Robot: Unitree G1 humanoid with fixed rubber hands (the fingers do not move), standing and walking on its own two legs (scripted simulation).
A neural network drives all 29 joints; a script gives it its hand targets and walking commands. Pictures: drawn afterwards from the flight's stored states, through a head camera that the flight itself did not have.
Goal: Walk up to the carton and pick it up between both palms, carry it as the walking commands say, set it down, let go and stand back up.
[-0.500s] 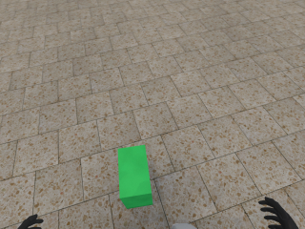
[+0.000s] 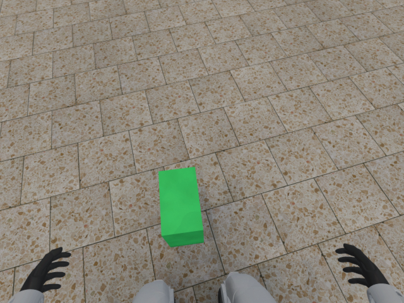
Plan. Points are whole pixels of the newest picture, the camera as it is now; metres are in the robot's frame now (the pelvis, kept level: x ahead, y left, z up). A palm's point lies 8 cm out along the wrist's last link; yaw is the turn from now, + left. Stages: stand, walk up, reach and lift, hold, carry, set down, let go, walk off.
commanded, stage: reach and lift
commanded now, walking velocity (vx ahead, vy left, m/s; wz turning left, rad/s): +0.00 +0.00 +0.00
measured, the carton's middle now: (182, 208) +0.46 +0.10 -0.62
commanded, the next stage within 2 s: none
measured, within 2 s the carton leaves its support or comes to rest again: neither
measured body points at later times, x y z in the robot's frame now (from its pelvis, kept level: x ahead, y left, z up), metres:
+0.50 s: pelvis +0.02 +0.04 -0.01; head +0.17 +0.06 +0.41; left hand +0.25 +0.32 -0.13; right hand +0.29 -0.23 -0.10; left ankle +0.01 +0.17 -0.72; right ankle +0.02 -0.09 -0.72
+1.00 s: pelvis -0.03 +0.02 -0.05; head +0.23 +0.02 +0.32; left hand +0.37 +0.27 -0.17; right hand +0.41 -0.16 -0.17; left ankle +0.01 +0.17 -0.72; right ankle +0.02 -0.09 -0.72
